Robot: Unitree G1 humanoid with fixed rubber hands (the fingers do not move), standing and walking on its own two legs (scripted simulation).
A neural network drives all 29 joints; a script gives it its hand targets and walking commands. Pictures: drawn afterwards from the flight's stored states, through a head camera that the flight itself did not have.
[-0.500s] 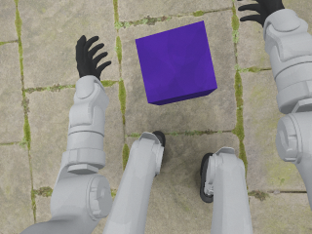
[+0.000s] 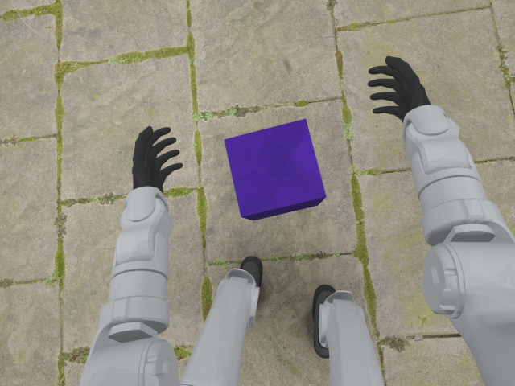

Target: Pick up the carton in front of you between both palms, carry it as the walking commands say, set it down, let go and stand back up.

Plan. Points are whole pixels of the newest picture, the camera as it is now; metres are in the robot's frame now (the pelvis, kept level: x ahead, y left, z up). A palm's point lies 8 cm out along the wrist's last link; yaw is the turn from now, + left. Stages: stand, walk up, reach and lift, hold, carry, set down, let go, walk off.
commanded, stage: let go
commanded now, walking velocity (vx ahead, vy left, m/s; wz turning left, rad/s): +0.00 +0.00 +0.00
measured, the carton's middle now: (276, 176) +0.48 +0.09 -0.53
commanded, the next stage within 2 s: stand in 1.26 s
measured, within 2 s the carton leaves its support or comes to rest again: neither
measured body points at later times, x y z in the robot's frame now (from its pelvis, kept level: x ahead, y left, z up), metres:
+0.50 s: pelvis +0.07 +0.03 +0.10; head +0.20 +0.01 +0.53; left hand +0.26 +0.27 +0.03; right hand +0.37 -0.17 +0.00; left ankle +0.09 +0.14 -0.62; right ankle +0.04 -0.11 -0.62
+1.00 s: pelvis +0.09 +0.00 +0.12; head +0.10 +0.00 +0.57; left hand +0.27 +0.24 +0.05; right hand +0.26 -0.24 +0.05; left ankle +0.09 +0.14 -0.62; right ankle +0.04 -0.11 -0.62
